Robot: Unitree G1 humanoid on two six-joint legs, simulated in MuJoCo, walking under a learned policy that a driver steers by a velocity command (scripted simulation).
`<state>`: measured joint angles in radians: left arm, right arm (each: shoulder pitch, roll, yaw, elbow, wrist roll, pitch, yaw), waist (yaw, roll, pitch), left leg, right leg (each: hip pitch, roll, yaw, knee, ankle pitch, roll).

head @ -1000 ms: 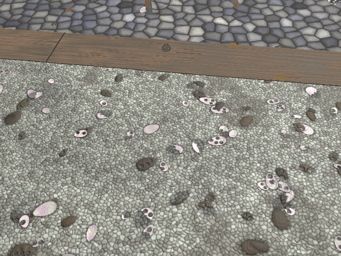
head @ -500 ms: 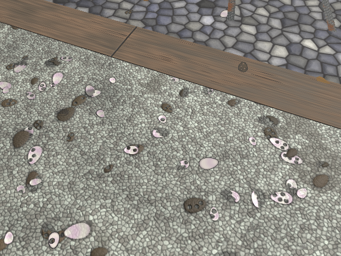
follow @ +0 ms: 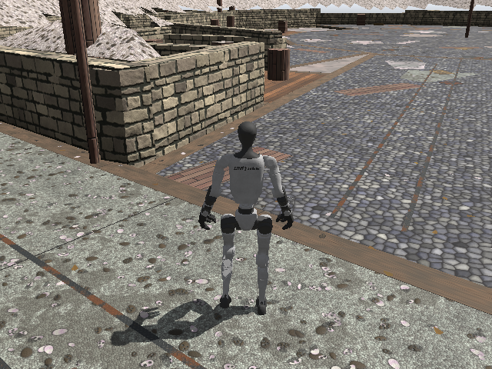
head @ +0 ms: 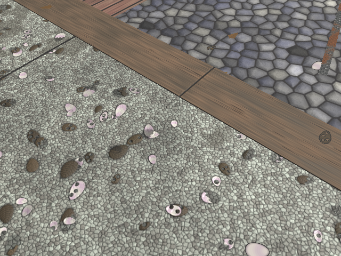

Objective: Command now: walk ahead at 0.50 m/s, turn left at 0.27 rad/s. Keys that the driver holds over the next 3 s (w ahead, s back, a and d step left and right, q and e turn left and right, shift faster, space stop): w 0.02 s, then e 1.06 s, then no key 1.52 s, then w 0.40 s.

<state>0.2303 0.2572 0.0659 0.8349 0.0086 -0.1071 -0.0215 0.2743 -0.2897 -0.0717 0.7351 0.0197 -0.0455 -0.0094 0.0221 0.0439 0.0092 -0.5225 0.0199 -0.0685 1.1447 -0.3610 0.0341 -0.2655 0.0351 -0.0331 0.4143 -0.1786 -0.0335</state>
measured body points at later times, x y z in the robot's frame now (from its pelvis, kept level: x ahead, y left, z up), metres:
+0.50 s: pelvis +0.16 +0.03 +0.00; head +0.20 +0.03 +0.44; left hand +0.31 +0.30 -0.12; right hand +0.28 -0.25 -0.10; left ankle +0.25 +0.14 -0.74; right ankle +0.14 -0.10 -0.68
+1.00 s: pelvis +0.17 +0.00 +0.00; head +0.20 -0.04 +0.45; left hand +0.44 +0.19 -0.08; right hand +0.19 -0.33 -0.11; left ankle +0.27 +0.14 -0.70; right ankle +0.16 -0.09 -0.74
